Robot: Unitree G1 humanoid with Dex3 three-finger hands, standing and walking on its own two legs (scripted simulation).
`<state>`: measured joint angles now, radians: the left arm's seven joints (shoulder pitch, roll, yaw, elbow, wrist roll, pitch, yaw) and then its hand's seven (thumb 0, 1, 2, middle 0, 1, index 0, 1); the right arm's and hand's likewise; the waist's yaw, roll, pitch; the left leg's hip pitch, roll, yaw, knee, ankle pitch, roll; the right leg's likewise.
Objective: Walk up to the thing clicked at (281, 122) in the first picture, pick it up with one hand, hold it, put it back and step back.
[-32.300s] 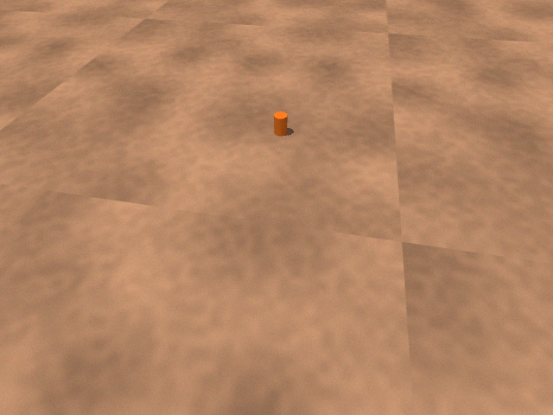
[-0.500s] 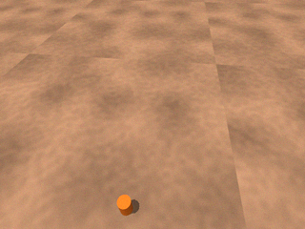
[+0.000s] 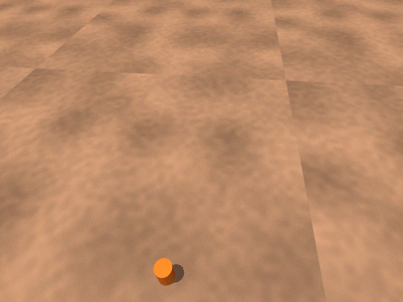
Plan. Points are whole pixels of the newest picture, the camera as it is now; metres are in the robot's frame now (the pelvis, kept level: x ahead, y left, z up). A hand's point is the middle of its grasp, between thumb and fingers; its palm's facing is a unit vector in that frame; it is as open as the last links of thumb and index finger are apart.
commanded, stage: stand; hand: left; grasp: from the side
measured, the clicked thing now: (164, 272) +0.39 +0.22 -0.72
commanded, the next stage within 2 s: step back in 0.50 s
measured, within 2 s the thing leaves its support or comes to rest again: neither
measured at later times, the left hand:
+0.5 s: hand out of the picture +0.08 +0.25 -0.16, palm faces +0.00 -0.94 -0.34, open 7.4 cm
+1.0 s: hand out of the picture +0.07 +0.31 -0.18, palm faces -0.04 -0.94 -0.35, open 7.4 cm
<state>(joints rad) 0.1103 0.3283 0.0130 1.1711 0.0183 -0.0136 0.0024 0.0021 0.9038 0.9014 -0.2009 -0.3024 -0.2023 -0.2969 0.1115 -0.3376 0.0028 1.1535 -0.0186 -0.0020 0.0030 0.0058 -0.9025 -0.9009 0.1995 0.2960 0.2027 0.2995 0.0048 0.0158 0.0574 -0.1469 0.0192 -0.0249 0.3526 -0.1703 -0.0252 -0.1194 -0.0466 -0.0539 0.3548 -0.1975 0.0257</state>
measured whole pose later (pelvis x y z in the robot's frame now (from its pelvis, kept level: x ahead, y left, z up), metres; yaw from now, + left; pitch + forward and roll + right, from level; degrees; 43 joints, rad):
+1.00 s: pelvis -0.06 +0.05 -0.02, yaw -1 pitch +0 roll -1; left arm 0.05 0.38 0.07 0.90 0.00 0.06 0.03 0.00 0.91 0.90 -0.20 -0.30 -0.20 -0.30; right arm 0.14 -0.34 -0.05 0.91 -0.03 0.04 -0.01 0.01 -0.90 -0.90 0.20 0.30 0.21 0.30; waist -0.02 -0.04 0.21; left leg -0.30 -0.04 0.01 0.59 -0.28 0.07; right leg -0.44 0.10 0.15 1.10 -0.50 -0.01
